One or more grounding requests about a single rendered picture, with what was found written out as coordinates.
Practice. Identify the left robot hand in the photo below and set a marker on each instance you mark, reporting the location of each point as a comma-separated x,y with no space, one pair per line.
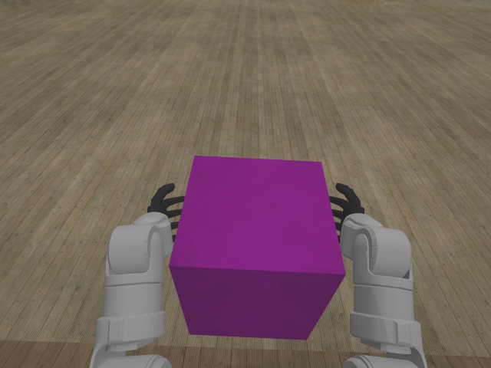
160,205

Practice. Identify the robot right forearm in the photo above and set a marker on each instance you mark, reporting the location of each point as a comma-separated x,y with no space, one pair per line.
383,316

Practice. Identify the right robot hand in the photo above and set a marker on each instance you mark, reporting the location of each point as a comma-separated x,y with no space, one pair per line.
353,205

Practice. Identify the carton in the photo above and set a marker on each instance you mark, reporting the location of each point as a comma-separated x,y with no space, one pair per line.
256,252

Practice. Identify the robot left forearm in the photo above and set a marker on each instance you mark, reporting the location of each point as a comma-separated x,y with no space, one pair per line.
132,315

